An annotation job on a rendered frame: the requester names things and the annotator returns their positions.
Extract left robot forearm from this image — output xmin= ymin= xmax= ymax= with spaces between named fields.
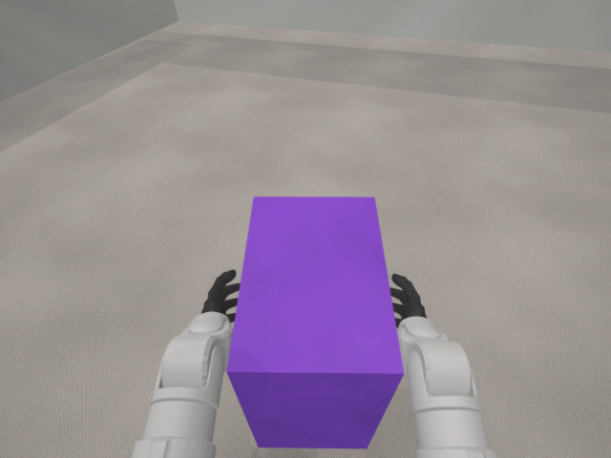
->
xmin=132 ymin=312 xmax=233 ymax=458

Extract right robot forearm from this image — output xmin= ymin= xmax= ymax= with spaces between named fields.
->
xmin=397 ymin=316 xmax=499 ymax=458

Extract right robot hand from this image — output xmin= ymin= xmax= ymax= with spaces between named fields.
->
xmin=390 ymin=274 xmax=427 ymax=328

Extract left robot hand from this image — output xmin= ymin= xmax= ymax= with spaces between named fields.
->
xmin=201 ymin=270 xmax=240 ymax=323

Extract carton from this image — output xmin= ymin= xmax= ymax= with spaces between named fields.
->
xmin=226 ymin=197 xmax=404 ymax=448

